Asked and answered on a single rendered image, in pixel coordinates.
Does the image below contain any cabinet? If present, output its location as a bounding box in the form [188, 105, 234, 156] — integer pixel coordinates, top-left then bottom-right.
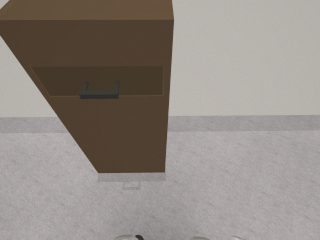
[0, 0, 174, 173]

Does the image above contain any drawer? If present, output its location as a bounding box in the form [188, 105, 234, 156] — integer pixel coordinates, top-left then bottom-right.
[31, 65, 163, 96]

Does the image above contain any handle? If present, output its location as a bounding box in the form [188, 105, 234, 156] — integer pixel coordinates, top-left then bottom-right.
[79, 81, 120, 99]

